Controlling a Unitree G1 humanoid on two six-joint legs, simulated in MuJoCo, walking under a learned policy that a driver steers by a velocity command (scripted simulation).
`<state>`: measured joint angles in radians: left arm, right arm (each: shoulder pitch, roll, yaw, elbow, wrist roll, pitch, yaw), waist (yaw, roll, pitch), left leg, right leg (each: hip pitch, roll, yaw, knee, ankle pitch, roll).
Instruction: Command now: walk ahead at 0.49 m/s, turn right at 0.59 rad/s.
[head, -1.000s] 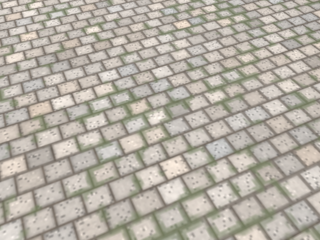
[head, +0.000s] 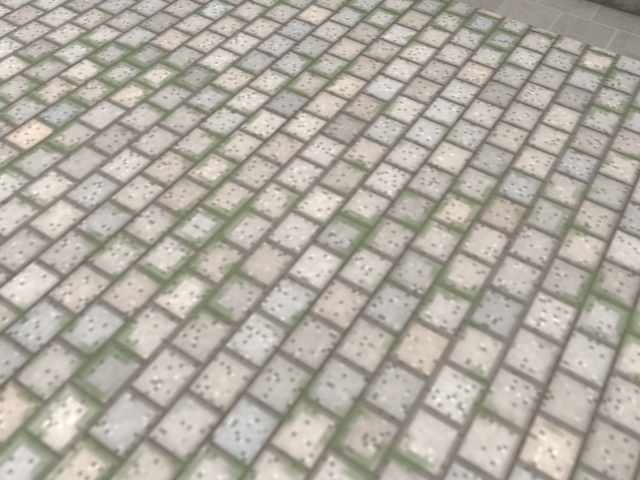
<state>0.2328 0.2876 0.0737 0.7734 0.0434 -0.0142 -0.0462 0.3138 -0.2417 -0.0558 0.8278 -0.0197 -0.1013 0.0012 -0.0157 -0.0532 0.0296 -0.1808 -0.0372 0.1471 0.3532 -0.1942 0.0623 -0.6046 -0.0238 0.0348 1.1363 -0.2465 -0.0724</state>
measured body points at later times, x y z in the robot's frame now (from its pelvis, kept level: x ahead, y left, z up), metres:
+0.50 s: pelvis +0.27 -0.08 +0.00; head +0.30 -0.09 +0.44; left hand +0.42 +0.16 -0.12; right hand +0.29 -0.35 -0.13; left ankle +0.31 +0.08 -0.66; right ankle +0.27 -0.12 -0.74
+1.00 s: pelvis +0.56 -0.09 -0.01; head +0.59 -0.09 +0.44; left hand +0.67 +0.16 -0.14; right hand +0.63 -0.37 -0.13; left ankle +0.61 -0.05 -0.74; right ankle +0.46 -0.20 -0.64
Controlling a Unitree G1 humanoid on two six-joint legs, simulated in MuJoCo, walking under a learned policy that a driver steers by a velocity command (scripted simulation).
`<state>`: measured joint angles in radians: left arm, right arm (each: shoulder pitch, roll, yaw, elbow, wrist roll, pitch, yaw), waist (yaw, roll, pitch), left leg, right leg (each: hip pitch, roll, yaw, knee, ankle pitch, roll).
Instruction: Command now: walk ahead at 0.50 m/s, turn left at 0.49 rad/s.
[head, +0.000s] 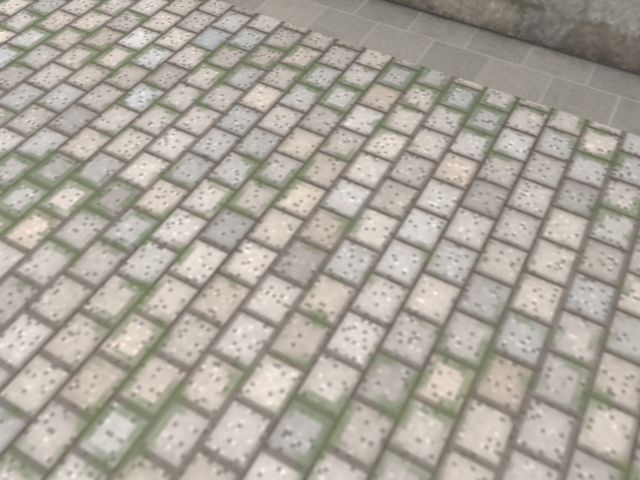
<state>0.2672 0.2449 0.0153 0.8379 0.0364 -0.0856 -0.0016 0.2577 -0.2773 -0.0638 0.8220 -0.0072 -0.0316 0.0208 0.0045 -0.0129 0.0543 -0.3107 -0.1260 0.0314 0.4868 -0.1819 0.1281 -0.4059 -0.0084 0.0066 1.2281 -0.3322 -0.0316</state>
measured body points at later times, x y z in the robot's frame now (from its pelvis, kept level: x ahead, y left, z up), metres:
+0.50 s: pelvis +0.24 -0.04 +0.00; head +0.29 -0.04 +0.45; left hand +0.35 +0.24 -0.10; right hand +0.37 -0.30 -0.13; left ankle +0.11 +0.05 -0.63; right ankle +0.36 -0.11 -0.73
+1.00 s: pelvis +0.25 -0.01 +0.02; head +0.22 +0.01 +0.47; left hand +0.24 +0.27 -0.12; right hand +0.32 -0.27 -0.10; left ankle +0.18 +0.06 -0.73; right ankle +0.34 -0.13 -0.66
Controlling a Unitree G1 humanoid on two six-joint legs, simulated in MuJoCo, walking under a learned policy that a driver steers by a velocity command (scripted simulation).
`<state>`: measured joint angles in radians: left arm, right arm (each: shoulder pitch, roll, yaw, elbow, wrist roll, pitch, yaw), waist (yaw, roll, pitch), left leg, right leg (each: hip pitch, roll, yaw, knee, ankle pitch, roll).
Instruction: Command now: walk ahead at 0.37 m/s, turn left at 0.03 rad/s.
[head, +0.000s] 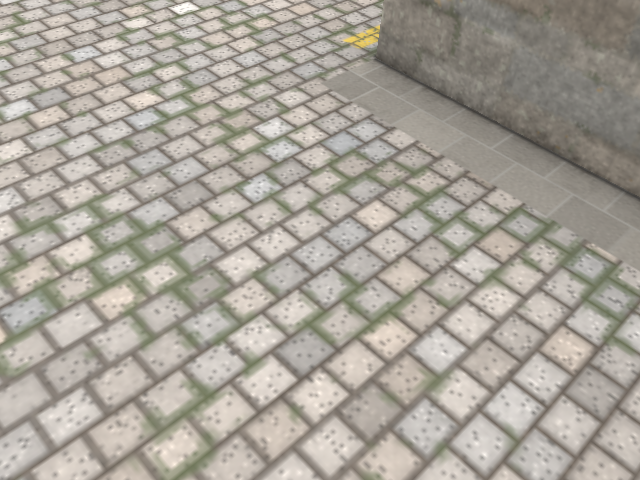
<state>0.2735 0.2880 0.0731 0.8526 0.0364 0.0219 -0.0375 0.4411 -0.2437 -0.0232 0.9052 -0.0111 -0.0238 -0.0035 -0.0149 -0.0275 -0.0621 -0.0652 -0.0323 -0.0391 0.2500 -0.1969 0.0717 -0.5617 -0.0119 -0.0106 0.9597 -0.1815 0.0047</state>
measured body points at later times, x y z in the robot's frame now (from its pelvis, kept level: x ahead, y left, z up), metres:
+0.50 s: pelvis +0.19 -0.07 -0.01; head +0.21 -0.09 +0.44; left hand +0.23 +0.18 -0.14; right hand +0.24 -0.33 -0.15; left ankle +0.21 +0.07 -0.68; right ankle +0.15 -0.14 -0.75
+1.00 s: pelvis +0.33 -0.05 -0.02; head +0.37 -0.03 +0.43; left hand +0.39 +0.22 -0.16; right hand +0.47 -0.31 -0.14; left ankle +0.41 +0.00 -0.75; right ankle +0.39 -0.22 -0.69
